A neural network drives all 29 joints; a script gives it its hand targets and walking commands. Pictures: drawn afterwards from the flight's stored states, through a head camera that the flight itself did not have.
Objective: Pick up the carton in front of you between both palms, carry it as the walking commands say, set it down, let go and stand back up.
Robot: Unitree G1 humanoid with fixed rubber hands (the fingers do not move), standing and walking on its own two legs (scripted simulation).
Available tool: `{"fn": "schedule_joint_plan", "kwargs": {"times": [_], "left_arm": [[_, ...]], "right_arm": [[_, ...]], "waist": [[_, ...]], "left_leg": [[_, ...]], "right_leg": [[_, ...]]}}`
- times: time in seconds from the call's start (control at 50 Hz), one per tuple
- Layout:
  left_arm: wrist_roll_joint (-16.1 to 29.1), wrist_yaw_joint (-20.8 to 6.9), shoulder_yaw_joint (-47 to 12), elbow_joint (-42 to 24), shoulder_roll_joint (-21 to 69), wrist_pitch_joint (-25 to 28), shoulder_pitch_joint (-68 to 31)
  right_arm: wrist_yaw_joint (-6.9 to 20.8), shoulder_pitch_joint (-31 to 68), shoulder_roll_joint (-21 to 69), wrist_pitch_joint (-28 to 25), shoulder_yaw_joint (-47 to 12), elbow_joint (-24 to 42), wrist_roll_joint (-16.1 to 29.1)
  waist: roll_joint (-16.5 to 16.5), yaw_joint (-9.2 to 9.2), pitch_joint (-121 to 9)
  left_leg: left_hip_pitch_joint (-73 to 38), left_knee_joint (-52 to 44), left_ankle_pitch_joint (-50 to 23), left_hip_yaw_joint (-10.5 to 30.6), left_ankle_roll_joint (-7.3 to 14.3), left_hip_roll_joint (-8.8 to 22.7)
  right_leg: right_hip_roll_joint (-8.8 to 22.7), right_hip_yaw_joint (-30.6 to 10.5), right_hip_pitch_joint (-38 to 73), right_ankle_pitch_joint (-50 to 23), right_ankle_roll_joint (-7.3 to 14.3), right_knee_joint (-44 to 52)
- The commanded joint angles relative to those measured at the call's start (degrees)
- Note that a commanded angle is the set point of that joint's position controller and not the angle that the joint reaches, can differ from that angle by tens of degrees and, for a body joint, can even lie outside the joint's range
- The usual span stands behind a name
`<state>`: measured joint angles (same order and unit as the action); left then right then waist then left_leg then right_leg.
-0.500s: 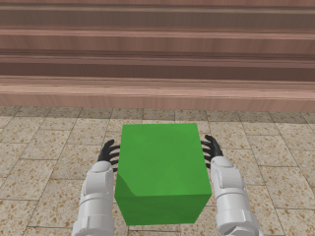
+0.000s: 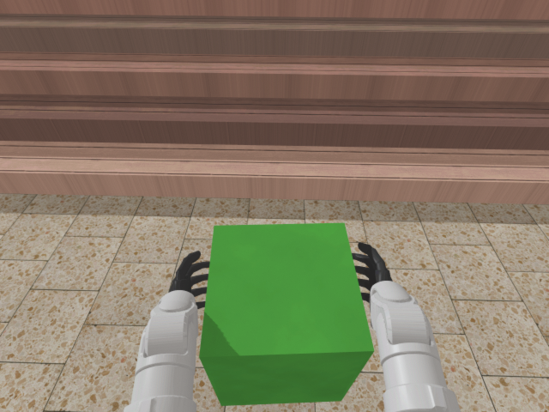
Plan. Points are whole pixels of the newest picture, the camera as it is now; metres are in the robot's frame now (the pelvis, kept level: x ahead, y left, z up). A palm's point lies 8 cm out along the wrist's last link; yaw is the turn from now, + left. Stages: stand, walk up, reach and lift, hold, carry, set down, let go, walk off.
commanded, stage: reach and lift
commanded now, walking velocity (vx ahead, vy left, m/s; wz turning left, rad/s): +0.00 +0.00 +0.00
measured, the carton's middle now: (280, 317) +0.29 +0.00 -0.05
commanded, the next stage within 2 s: hold in 0.28 s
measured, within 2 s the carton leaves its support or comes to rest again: neither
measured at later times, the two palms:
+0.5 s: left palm (179, 300) +0.27 +0.15 +0.05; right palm (388, 290) +0.28 -0.15 +0.06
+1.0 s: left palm (179, 298) +0.28 +0.15 +0.05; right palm (386, 290) +0.28 -0.15 +0.05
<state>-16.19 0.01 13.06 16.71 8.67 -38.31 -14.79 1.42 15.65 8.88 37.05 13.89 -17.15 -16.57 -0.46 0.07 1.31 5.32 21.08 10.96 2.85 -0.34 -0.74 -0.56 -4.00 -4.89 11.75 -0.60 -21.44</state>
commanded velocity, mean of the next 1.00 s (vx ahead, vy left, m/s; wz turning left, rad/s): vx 0.00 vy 0.00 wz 0.00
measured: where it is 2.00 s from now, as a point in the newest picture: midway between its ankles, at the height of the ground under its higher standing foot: (288, 406)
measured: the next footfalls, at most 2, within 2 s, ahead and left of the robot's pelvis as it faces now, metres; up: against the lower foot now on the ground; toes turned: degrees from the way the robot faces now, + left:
left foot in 1.56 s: +0.23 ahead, +0.08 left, +0.00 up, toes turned +9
right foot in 1.94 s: +0.53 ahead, -0.16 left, +0.00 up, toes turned -15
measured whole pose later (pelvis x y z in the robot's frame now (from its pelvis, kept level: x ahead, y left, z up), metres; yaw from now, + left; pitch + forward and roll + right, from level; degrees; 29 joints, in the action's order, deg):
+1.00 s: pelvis -0.01 +0.00 +0.00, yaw +0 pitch -8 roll +0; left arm -16.4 -0.3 13.3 13.6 9.1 -43.8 -16.4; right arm 1.8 17.1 9.2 42.6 14.5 -13.8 -16.7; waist -0.4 0.4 2.5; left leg 2.5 20.9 10.3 2.9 -0.3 -0.9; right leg -0.5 -4.1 -2.1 11.2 -0.7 -21.3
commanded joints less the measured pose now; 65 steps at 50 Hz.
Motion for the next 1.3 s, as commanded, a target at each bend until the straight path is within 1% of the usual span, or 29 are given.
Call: {"fn": "schedule_joint_plan", "kwargs": {"times": [0.0,0.1,0.26,0.34,0.38,0.42,0.48,0.54,0.64,0.72,0.8,0.9,1.02,1.04,1.06,1.08,1.1,1.12,1.14,1.16,1.18,1.2,1.22,1.24,1.26,1.28], "left_arm": [[13.98,-13.06,-30.27,-5.15,53.11,1.86,-25.33],[14.27,-13.02,-30.71,-6.25,52.59,1.23,-25.60],[14.29,-13.36,-30.66,-6.11,51.92,0.29,-28.41],[16.55,-13.52,-34.81,-10.56,53.04,-1.09,-28.29],[16.36,-13.24,-34.11,-11.10,51.58,-2.52,-26.60],[15.25,-12.87,-32.06,-9.75,49.64,-3.54,-25.55],[13.80,-12.84,-29.50,-6.93,48.62,-3.91,-27.32],[14.21,-13.38,-30.01,-6.32,50.69,-3.45,-30.46],[14.85,-13.84,-31.07,-6.68,53.05,-2.77,-34.29],[14.32,-13.68,-30.40,-5.26,52.69,-2.86,-33.99],[14.05,-13.57,-29.97,-4.49,52.31,-3.07,-32.85],[14.52,-13.26,-30.31,-5.59,52.19,-3.37,-30.66],[15.49,-12.59,-31.61,-8.89,51.90,-3.64,-27.28],[16.77,-12.66,-33.52,-9.24,52.56,-4.11,-29.94],[18.24,-12.61,-35.29,-11.36,53.77,-4.46,-31.31],[19.44,-12.37,-37.31,-14.19,54.37,-4.80,-33.28],[20.41,-12.19,-38.34,-16.14,54.20,-5.51,-33.24],[21.43,-12.06,-39.94,-17.39,54.21,-6.29,-33.25],[22.48,-11.74,-41.45,-19.73,53.64,-7.01,-33.76],[23.20,-11.38,-42.41,-20.95,53.45,-7.87,-32.42],[23.85,-11.03,-43.15,-21.51,53.11,-8.81,-30.65],[24.13,-10.74,-43.40,-21.89,52.73,-9.84,-29.43],[24.51,-10.37,-44.11,-22.72,52.05,-11.05,-27.98],[24.62,-9.84,-44.36,-23.53,50.75,-12.28,-26.03],[24.75,-9.04,-44.64,-25.77,50.14,-13.26,-25.56],[25.29,-8.12,-44.66,-29.81,50.15,-14.58,-26.45]], "right_arm": [[12.52,21.83,52.91,-0.56,-29.76,2.40,13.05],[12.38,22.11,52.78,0.10,-30.29,3.30,13.46],[12.24,24.58,52.94,1.06,-29.94,2.88,13.43],[11.89,23.67,54.17,2.56,-33.70,7.20,15.54],[11.51,22.08,52.87,4.03,-33.40,7.63,15.46],[11.23,21.13,50.99,5.18,-31.60,6.44,14.40],[11.46,23.18,49.76,5.62,-28.59,4.15,13.03],[12.20,27.27,51.24,5.14,-29.50,4.35,13.85],[12.93,30.69,53.02,4.33,-30.75,4.42,14.56],[12.95,30.57,52.27,4.17,-29.76,2.99,13.83],[12.87,29.35,51.54,4.29,-28.89,2.13,13.14],[12.74,27.12,51.09,4.58,-29.01,3.12,13.26],[12.37,24.06,50.80,4.87,-30.75,6.52,14.36],[12.26,27.20,51.39,5.43,-33.17,7.39,15.82],[12.11,27.31,52.68,5.80,-34.33,8.99,16.94],[11.86,28.08,53.36,6.27,-36.30,11.25,18.69],[11.47,27.30,53.41,6.92,-37.24,12.16,19.37],[10.92,26.84,53.46,7.57,-38.40,13.95,19.94],[10.34,27.53,53.15,8.36,-39.73,17.19,20.75],[9.76,26.43,52.64,9.34,-40.66,19.10,20.98],[9.08,25.43,51.48,10.44,-41.58,20.83,21.15],[8.40,24.81,50.74,11.65,-42.65,22.09,21.39],[7.67,23.21,50.20,13.06,-43.74,23.20,21.46],[7.07,22.58,49.86,14.53,-44.58,25.18,21.75],[6.76,24.59,50.36,15.92,-46.27,28.31,23.15],[6.39,26.28,50.98,17.08,-47.52,30.88,24.68]], "waist": [[0.53,-0.05,-15.45],[0.43,-0.27,-14.70],[0.10,-0.25,-13.26],[0.13,0.30,-16.76],[0.26,0.56,-15.41],[0.19,0.64,-11.22],[0.03,0.38,-6.17],[-0.15,0.13,-7.15],[0.17,0.03,-11.67],[0.54,0.18,-11.65],[0.53,0.37,-11.07],[0.59,0.48,-11.22],[0.59,0.48,-12.79],[2.40,-0.22,-14.75],[3.17,-0.03,-14.26],[4.73,0.45,-13.22],[6.62,0.72,-12.88],[10.70,0.69,-13.50],[11.80,0.38,-14.40],[9.10,0.19,-15.01],[5.45,0.17,-16.24],[1.88,0.18,-18.01],[-3.63,-0.15,-18.20],[-13.08,-1.25,-16.90],[-17.51,-2.03,-12.43],[-13.16,-1.86,-10.42]], "left_leg": [[-7.13,-1.70,-16.29,1.23,-0.18,-4.58],[-6.77,-1.93,-14.48,1.14,-0.01,-4.71],[-5.80,-2.01,-9.34,0.68,0.32,-4.78],[-8.03,-2.17,-11.99,1.03,0.12,-4.85],[-8.01,-2.83,-11.73,1.28,0.06,-4.77],[-6.61,-3.50,-8.79,1.12,0.22,-4.60],[-4.05,-4.31,-2.17,0.58,0.48,-4.41],[-3.80,-3.96,0.34,0.32,0.79,-4.30],[-4.96,-3.17,-0.29,0.62,0.69,-4.14],[-5.07,-3.26,0.31,0.58,0.49,-4.01],[-5.47,-3.49,-0.91,0.52,0.28,-4.01],[-6.60,-3.59,-5.24,0.60,-0.10,-4.16],[-7.94,-3.51,-11.17,1.08,-0.36,-4.32],[-1.01,0.88,-2.99,-0.47,0.78,7.21],[0.03,-1.80,15.38,2.16,1.46,6.07],[1.03,-3.86,28.82,4.60,2.30,6.63],[2.30,-6.95,35.86,8.86,3.85,9.37],[4.19,-10.09,36.57,12.71,5.24,12.56],[4.26,-10.78,32.96,14.54,6.21,15.00],[3.82,-7.86,26.67,12.79,6.51,14.92],[4.29,-4.56,21.90,9.11,5.78,12.54],[6.94,-0.94,19.87,4.99,4.34,9.74],[14.02,5.56,19.76,0.22,2.74,6.36],[25.22,16.92,19.78,-6.29,0.63,1.85],[34.57,21.44,18.72,-8.75,-0.15,1.36],[36.51,25.23,17.85,-6.10,0.16,3.58]], "right_leg": [[-5.18,-0.37,2.93,-15.73,0.18,2.35],[-5.11,-0.54,2.95,-14.59,0.13,2.49],[-4.82,-0.55,2.19,-10.23,0.19,2.66],[-4.72,-0.77,4.45,-13.41,-0.01,3.07],[-4.63,-0.87,4.56,-13.22,0.08,3.73],[-4.40,-0.62,3.63,-10.30,0.20,4.38],[-4.07,-0.10,1.62,-3.42,0.37,5.10],[-4.01,0.16,0.80,-0.71,0.44,4.73],[-4.20,0.20,1.40,-1.21,0.60,3.63],[-4.25,0.22,0.99,-0.41,0.74,3.54],[-4.34,0.37,1.04,-1.36,0.79,3.79],[-4.48,0.42,2.14,-5.38,0.60,4.05],[-4.72,0.15,3.97,-11.23,0.42,3.96],[6.18,1.01,-2.51,-2.82,1.05,-1.49],[4.28,-0.26,-6.66,12.95,1.54,-0.04],[2.66,0.98,-10.81,23.49,1.40,-2.55],[1.52,3.00,-14.01,25.19,0.79,-6.23],[-0.30,6.53,-14.16,19.14,0.41,-12.96],[0.38,7.34,-14.16,14.91,0.54,-14.98],[1.57,7.55,-13.03,11.19,0.95,-11.18],[1.16,7.97,-10.40,7.39,1.20,-6.26],[1.74,7.04,-5.01,6.45,1.61,-2.22],[5.43,1.14,1.41,12.09,2.95,2.30],[13.77,-12.21,7.45,22.54,6.37,8.67],[20.87,-22.58,8.41,24.72,9.91,12.80],[22.27,-23.62,7.34,17.96,12.06,12.72]]}}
